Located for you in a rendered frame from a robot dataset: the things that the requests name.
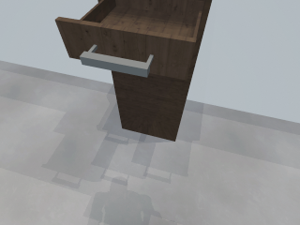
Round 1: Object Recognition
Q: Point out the cabinet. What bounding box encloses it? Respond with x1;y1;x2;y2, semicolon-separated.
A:
97;0;212;142

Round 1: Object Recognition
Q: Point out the drawer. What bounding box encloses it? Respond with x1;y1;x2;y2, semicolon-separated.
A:
55;0;204;81

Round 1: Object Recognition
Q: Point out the handle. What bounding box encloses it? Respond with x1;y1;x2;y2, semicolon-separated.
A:
80;44;154;78

